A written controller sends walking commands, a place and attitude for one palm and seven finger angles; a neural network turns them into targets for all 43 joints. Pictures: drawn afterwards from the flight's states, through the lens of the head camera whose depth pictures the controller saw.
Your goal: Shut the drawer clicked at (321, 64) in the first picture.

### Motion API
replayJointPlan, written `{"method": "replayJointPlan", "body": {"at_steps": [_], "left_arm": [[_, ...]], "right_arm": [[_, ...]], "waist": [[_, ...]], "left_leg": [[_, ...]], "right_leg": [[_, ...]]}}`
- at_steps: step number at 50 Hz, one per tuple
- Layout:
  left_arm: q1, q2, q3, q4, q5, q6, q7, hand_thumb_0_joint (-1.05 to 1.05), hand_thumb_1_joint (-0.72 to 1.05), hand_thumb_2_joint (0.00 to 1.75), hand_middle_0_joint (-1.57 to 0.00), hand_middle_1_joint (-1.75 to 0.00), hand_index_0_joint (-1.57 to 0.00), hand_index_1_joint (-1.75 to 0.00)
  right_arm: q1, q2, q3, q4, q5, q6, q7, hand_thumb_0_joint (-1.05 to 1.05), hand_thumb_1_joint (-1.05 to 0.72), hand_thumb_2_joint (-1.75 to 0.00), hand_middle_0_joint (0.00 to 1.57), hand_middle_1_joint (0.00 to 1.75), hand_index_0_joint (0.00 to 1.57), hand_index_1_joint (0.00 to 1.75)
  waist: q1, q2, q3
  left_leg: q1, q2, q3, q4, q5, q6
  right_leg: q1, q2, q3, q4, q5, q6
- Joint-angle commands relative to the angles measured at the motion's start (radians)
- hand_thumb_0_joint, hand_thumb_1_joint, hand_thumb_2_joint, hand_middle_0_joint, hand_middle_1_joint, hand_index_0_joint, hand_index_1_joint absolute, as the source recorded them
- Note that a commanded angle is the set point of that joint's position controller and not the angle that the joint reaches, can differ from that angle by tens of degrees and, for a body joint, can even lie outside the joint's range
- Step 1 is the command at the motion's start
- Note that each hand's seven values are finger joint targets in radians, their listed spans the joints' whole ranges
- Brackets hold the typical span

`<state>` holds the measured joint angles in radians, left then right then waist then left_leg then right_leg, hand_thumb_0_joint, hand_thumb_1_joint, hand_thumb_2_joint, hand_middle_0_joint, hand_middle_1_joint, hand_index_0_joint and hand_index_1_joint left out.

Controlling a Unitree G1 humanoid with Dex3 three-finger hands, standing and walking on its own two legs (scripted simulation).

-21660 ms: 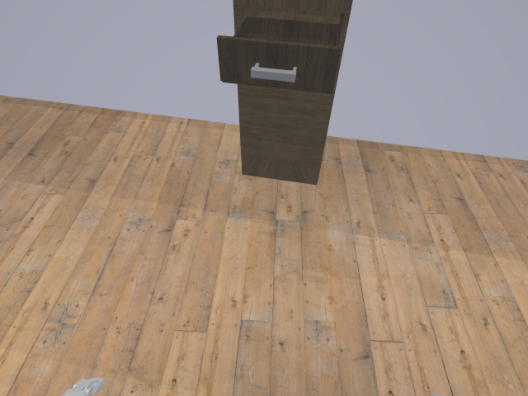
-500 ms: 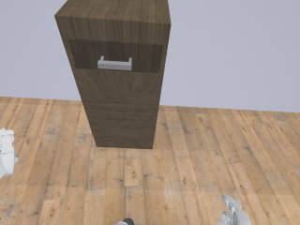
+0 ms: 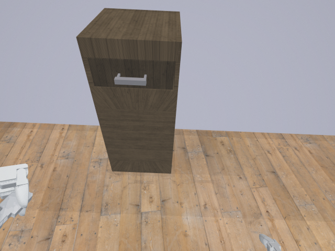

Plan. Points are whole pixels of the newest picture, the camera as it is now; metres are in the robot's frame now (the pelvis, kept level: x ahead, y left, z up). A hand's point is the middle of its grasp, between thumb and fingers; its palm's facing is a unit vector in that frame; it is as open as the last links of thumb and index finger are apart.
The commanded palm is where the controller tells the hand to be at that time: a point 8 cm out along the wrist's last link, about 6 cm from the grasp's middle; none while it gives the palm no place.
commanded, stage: stop stepping back and stand still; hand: left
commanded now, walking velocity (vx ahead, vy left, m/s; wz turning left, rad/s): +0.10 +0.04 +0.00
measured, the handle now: (131, 78) +0.80 +0.22 +0.01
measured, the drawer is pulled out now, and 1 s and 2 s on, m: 0.00 0.00 0.00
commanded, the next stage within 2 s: let the arm hang, fingers relaxed in 0.46 s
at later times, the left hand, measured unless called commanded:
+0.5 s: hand (14, 205) +0.15 +0.27 +0.15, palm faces +0.41 -0.80 -0.43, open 3.2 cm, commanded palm +0.10 +0.31 +0.17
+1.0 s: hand out of the picture +0.00 +0.22 -0.17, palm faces +0.08 -0.97 -0.25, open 3.9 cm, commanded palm none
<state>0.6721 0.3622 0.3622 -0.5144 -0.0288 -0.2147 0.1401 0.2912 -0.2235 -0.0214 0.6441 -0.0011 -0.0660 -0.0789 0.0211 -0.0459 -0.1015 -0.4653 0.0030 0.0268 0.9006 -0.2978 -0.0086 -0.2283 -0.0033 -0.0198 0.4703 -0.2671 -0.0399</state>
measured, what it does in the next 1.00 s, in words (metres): steps on the spot: left foot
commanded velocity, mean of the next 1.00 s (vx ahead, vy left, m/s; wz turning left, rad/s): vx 0.04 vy -0.02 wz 0.00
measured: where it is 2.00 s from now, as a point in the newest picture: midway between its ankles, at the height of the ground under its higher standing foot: outside the picture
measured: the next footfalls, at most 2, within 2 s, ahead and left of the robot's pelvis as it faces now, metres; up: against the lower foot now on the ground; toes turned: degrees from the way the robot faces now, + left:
left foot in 0.08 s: +0.03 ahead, +0.14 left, +0.00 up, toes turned +3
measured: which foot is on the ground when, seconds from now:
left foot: up 0.00-0.06, down 0.08-1.00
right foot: down 0.00-1.00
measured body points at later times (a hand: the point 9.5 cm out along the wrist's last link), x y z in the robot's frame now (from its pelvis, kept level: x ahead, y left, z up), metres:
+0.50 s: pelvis -0.03 +0.02 -0.02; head -0.03 +0.03 +0.43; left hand +0.12 +0.31 +0.17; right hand +0.13 -0.21 -0.10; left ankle -0.01 +0.13 -0.75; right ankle -0.01 -0.08 -0.74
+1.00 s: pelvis -0.04 +0.01 -0.01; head -0.01 +0.02 +0.44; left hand +0.00 +0.27 -0.15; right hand +0.00 -0.23 -0.16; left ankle -0.01 +0.13 -0.74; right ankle -0.02 -0.10 -0.74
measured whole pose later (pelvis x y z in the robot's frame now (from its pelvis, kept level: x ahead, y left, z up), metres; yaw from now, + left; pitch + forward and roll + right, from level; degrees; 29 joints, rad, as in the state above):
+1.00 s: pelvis -0.04 +0.01 -0.01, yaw +4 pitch -1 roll -1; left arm 0.27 0.23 0.03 0.91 0.02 0.02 0.02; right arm 0.29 -0.18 -0.01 0.98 -0.03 0.04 -0.01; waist -0.01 0.00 0.07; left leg -0.29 0.02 -0.02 0.54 -0.23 -0.01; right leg -0.24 0.03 -0.02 0.50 -0.25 -0.02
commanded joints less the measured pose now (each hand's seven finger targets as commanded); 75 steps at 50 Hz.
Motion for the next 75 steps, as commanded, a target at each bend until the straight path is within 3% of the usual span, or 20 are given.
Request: {"method": "replayJointPlan", "body": {"at_steps": [1,5,7,11,14,16,17,19,22,24,25,27,28,30,32,34,36,44,56,75], "left_arm": [[-0.206,0.146,0.052,-0.19,0.023,-0.065,0.049,0.0,0.9,0.9,-1.4,-1.6,-1.4,-1.6],[-0.192,0.183,0.082,-0.342,0.019,-0.09,0.051,0.0,0.9,0.9,-1.4,-1.6,-1.4,-1.6],[-0.09,0.212,0.134,-0.309,0.01,-0.083,0.04,0.0,0.9,0.9,-1.4,-1.6,-1.4,-1.6],[-0.056,0.169,0.13,-0.264,-0.005,-0.068,0.033,0.0,0.9,0.9,-1.4,-1.6,-1.4,-1.6],[-0.016,0.171,0.146,-0.191,-0.015,-0.062,0.032,0.0,0.9,0.9,-1.4,-1.6,-1.4,-1.6],[-0.008,0.174,0.139,-0.172,-0.02,-0.05,0.033,0.0,0.9,0.9,-1.4,-1.6,-1.4,-1.6],[-0.029,0.172,0.136,-0.166,-0.017,-0.046,0.035,0.0,0.9,0.9,-1.4,-1.6,-1.4,-1.6],[-0.07,0.168,0.127,-0.184,-0.008,-0.053,0.034,0.0,0.9,0.9,-1.4,-1.6,-1.4,-1.6],[-0.123,0.154,0.094,-0.246,-0.007,-0.054,0.037,0.0,0.9,0.9,-1.4,-1.6,-1.4,-1.6],[-0.126,0.158,0.1,-0.307,-0.011,-0.076,0.041,0.0,0.9,0.9,-1.4,-1.6,-1.4,-1.6],[-0.151,0.165,0.094,-0.337,0.003,-0.079,0.043,0.0,0.9,0.9,-1.4,-1.6,-1.4,-1.6],[-0.179,0.187,0.116,-0.329,0.013,-0.071,0.036,0.0,0.9,0.9,-1.4,-1.6,-1.4,-1.6],[-0.292,-0.026,-0.245,0.534,0.099,0.13,-0.098,0.0,0.9,0.9,-1.4,-1.6,-1.4,-1.6],[-0.203,-0.111,-0.263,0.589,0.066,0.228,-0.123,0.0,0.9,0.9,-1.32,-1.51,-1.32,-1.51],[-0.233,-0.104,-0.282,0.679,0.072,0.213,-0.126,0.0,0.9,0.9,-1.24,-1.43,-1.24,-1.43],[-0.269,-0.021,-0.276,0.798,0.072,0.205,-0.124,0.0,0.9,0.9,-1.16,-1.34,-1.16,-1.34],[-0.354,0.039,-0.282,0.925,0.063,0.21,-0.131,0.0,0.9,0.9,-1.08,-1.25,-1.08,-1.25],[-0.353,-0.049,-0.301,1.28,0.044,0.212,-0.112,0.0,0.9,0.9,-0.76,-0.91,-0.76,-0.91],[-0.376,-0.054,-0.326,1.519,0.039,0.214,-0.114,0.0,0.9,0.9,-0.28,-0.39,-0.28,-0.39],[-0.327,-0.13,-0.328,1.627,0.04,0.204,-0.101,0.0,0.9,0.9,-0.2,-0.3,-0.2,-0.3]], "right_arm": [[-0.16,-0.094,-0.022,-0.151,-0.008,-0.117,-0.025,0.0,-0.9,-0.9,0.2,0.3,0.2,0.3],[-0.14,-0.129,-0.032,-0.184,0.0,-0.136,-0.012,0.0,-0.9,-0.9,0.2,0.3,0.2,0.3],[-0.118,-0.098,-0.027,-0.171,-0.003,-0.141,0.006,0.0,-0.9,-0.9,0.2,0.3,0.2,0.3],[-0.151,-0.106,-0.021,-0.17,0.005,-0.132,0.022,0.0,-0.9,-0.9,0.2,0.3,0.2,0.3],[-0.153,-0.1,-0.026,-0.175,0.009,-0.114,0.022,0.0,-0.9,-0.9,0.2,0.3,0.2,0.3],[-0.147,-0.083,-0.031,-0.177,0.013,-0.089,0.022,0.0,-0.9,-0.9,0.2,0.3,0.2,0.3],[-0.16,-0.088,-0.033,-0.175,0.013,-0.076,0.024,0.0,-0.9,-0.9,0.2,0.3,0.2,0.3],[-0.155,-0.081,-0.017,-0.169,0.005,-0.071,0.025,0.0,-0.9,-0.9,0.2,0.3,0.2,0.3],[-0.176,-0.076,-0.002,-0.168,0.003,-0.073,0.007,0.0,-0.9,-0.9,0.2,0.3,0.2,0.3],[-0.172,-0.114,-0.014,-0.18,-0.008,-0.087,-0.002,0.0,-0.9,-0.9,0.2,0.3,0.2,0.3],[-0.169,-0.098,-0.013,-0.185,-0.01,-0.096,0.004,0.0,-0.9,-0.9,0.2,0.3,0.2,0.3],[-0.18,-0.078,-0.008,-0.169,-0.01,-0.118,0.006,0.0,-0.9,-0.9,0.2,0.3,0.2,0.3],[-0.169,-0.26,-0.081,0.067,-0.039,-0.118,0.088,0.0,-0.9,-0.9,0.2,0.3,0.2,0.3],[-0.101,-0.133,-0.05,0.019,-0.029,-0.025,0.08,0.0,-0.9,-0.9,0.2,0.3,0.2,0.3],[-0.085,-0.123,-0.036,0.018,-0.028,-0.013,0.073,0.0,-0.9,-0.9,0.2,0.3,0.2,0.3],[-0.081,-0.096,-0.03,0.015,-0.01,0.007,0.072,0.0,-0.9,-0.9,0.2,0.3,0.2,0.3],[-0.037,-0.098,-0.026,0.065,-0.012,0.036,0.084,0.0,-0.9,-0.9,0.2,0.3,0.2,0.3],[-0.06,-0.06,-0.011,0.208,-0.028,0.062,0.064,0.0,-0.9,-0.9,0.2,0.3,0.2,0.3],[0.06,-0.049,-0.012,0.362,-0.02,0.077,0.053,0.0,-0.9,-0.9,0.2,0.3,0.2,0.3],[0.089,0.02,-0.008,0.451,-0.016,0.064,0.04,0.0,-0.9,-0.9,0.2,0.3,0.2,0.3]], "waist": [[-0.019,-0.016,0.1],[-0.014,0.23,-0.034],[-0.023,0.269,-0.065],[-0.024,0.203,0.086],[-0.027,0.016,0.086],[-0.028,-0.181,0.087],[-0.021,-0.15,0.098],[-0.03,-0.107,0.083],[-0.056,0.017,0.063],[-0.032,0.294,0.064],[-0.026,0.297,0.068],[-0.02,0.312,0.125],[-0.11,0.277,0.23],[-0.057,0.202,0.097],[-0.014,-0.039,-0.014],[-0.017,-0.278,-0.037],[-0.068,-0.161,0.051],[-0.018,0.256,0.083],[-0.033,0.027,0.172],[-0.028,0.066,0.188]], "left_leg": [[0.185,0.007,0.03,-0.409,-0.018,0.052],[0.451,0.188,-0.171,-0.5,0.409,0.112],[0.493,0.201,-0.151,-0.491,0.597,0.107],[0.161,0.207,-0.129,-0.545,0.166,0.102],[0.049,0.087,-0.032,-0.415,-0.101,0.06],[-0.018,0.0,0.035,-0.121,-0.159,0.028],[-0.081,0.007,0.012,0.002,-0.192,0.025],[-0.041,0.049,-0.034,-0.063,-0.185,0.035],[0.283,0.028,0.012,-0.44,0.045,0.033],[0.328,0.232,-0.324,-0.628,0.033,0.105],[0.289,0.298,-0.395,-0.675,0.051,0.16],[0.136,0.28,-0.34,-0.733,-0.132,0.163],[0.104,0.226,-0.324,-0.507,0.331,0.172],[0.157,0.215,-0.186,-0.441,0.594,0.158],[0.259,0.158,-0.146,-0.358,0.592,0.103],[0.14,0.036,-0.064,-0.272,0.243,0.039],[0.199,-0.004,-0.045,-0.314,0.019,0.027],[0.191,0.079,-0.117,-0.463,0.152,0.05],[0.233,0.081,-0.104,-0.533,0.02,0.044],[0.252,0.083,-0.095,-0.547,0.094,0.044]], "right_leg": [[-0.065,-0.214,0.206,-0.198,-0.066,-0.054],[-0.093,-0.044,0.062,0.128,0.174,0.053],[-0.151,-0.016,-0.01,0.198,0.053,0.057],[0.03,0.001,-0.052,0.054,-0.04,0.04],[0.088,-0.061,0.124,-0.058,-0.068,-0.007],[0.053,-0.237,0.41,-0.237,-0.266,-0.104],[0.073,-0.288,0.462,-0.26,-0.24,-0.145],[0.068,-0.29,0.351,-0.191,-0.055,-0.156],[-0.101,-0.148,0.107,-0.039,-0.059,-0.05],[-0.187,-0.012,0.007,0.205,-0.109,0.038],[-0.189,0.005,0.017,0.308,-0.185,0.048],[-0.125,-0.021,0.036,0.355,-0.192,0.049],[-0.315,-0.047,0.051,0.445,-0.214,0.042],[-0.204,-0.042,0.056,0.36,-0.248,0.06],[-0.088,-0.023,0.026,0.133,-0.023,0.043],[0.07,-0.139,0.17,0.011,0.422,-0.004],[-0.074,-0.224,0.19,-0.042,0.276,-0.049],[0.007,-0.064,0.108,-0.045,0.074,-0.008],[-0.055,-0.072,0.114,-0.157,-0.091,-0.017],[-0.04,-0.07,0.102,-0.132,0.015,-0.008]]}}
